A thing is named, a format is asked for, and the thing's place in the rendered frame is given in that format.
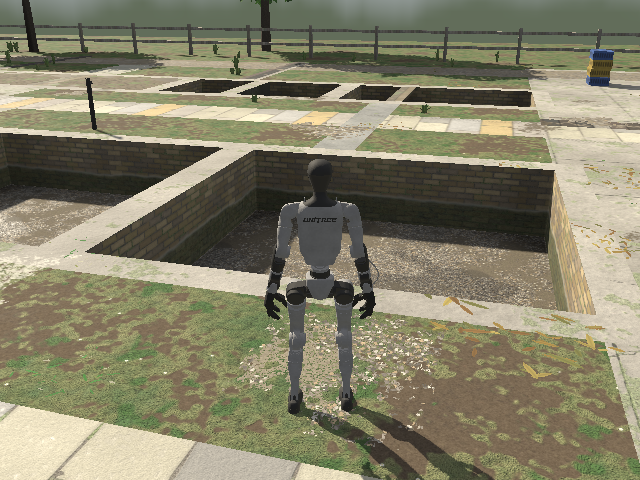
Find robot left hand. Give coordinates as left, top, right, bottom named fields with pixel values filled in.
left=264, top=291, right=287, bottom=320

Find robot right foot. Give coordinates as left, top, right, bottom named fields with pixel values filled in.
left=339, top=386, right=353, bottom=412

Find right robot upper arm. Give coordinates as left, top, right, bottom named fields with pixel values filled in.
left=341, top=202, right=365, bottom=258

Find robot right forearm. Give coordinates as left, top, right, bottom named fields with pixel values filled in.
left=354, top=243, right=373, bottom=293

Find right robot thigh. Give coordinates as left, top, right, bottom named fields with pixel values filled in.
left=334, top=279, right=354, bottom=349

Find robot right hand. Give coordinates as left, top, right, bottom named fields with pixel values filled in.
left=352, top=291, right=376, bottom=319

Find robot left forearm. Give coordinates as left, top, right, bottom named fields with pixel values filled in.
left=266, top=243, right=286, bottom=294

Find left robot upper arm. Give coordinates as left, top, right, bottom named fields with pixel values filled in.
left=275, top=202, right=299, bottom=259

